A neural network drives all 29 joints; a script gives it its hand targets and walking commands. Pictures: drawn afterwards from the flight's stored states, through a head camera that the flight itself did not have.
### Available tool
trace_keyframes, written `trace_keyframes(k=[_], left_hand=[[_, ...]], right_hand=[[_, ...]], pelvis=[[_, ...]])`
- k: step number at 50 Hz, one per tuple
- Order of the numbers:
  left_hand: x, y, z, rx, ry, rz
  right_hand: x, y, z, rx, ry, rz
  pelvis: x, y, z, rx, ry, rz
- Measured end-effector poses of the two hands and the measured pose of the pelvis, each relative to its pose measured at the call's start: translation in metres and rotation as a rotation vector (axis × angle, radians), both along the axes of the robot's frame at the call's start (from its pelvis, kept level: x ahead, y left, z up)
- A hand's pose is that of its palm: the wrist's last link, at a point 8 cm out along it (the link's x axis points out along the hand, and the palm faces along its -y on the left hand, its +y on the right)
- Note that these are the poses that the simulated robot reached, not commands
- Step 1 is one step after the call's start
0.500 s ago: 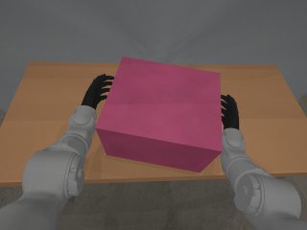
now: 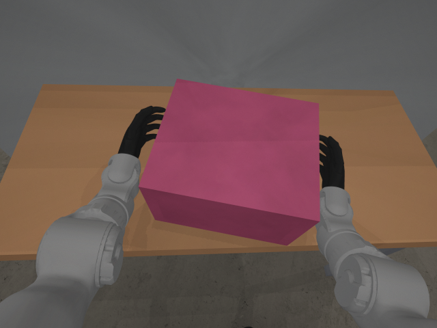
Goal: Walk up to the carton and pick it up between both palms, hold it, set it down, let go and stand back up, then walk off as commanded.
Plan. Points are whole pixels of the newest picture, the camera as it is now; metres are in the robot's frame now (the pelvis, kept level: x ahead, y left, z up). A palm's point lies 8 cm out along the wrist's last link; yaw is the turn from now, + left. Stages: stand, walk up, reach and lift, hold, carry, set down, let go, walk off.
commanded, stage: reach and lift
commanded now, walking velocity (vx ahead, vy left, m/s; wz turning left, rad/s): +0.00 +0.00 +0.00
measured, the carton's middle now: (233, 164) +0.44 -0.03 -0.01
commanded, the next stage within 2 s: none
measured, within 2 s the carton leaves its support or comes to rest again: neither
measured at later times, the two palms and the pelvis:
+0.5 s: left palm (132, 144) +0.43 +0.16 +0.07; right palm (343, 172) +0.39 -0.21 +0.05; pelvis +0.00 +0.00 +0.00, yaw +0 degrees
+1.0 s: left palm (119, 126) +0.41 +0.16 +0.14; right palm (365, 150) +0.39 -0.21 +0.12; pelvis +0.00 -0.01 +0.02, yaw +2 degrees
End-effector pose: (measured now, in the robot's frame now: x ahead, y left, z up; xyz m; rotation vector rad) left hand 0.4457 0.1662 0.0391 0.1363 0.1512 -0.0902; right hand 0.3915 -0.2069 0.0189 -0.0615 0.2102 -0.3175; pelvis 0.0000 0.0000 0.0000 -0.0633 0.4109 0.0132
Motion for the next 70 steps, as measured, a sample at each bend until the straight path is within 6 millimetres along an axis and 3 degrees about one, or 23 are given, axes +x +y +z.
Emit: trace_keyframes(k=[18, 41, 59, 70], left_hand=[[-0.011, -0.005, 0.001, -0.011, 0.023, 0.021], [-0.029, -0.004, 0.082, 0.004, -0.006, 0.067], [-0.038, 0.001, 0.11, -0.025, 0.012, 0.109], [-0.052, 0.006, 0.13, -0.027, 0.004, 0.131]], right_hand=[[-0.005, -0.005, 0.007, 0.022, 0.015, 0.008], [-0.006, -0.007, 0.088, 0.133, -0.025, 0.037], [0.001, -0.003, 0.123, 0.116, -0.002, 0.081], [-0.006, 0.002, 0.144, 0.107, -0.01, 0.1]], pelvis=[[-0.002, -0.002, 0.001, 0.002, -0.002, 0.0], [-0.003, -0.01, 0.014, 0.031, -0.157, 0.02], [0.007, -0.016, 0.024, 0.048, -0.259, 0.027], [0.006, -0.014, 0.028, 0.049, -0.316, 0.03]])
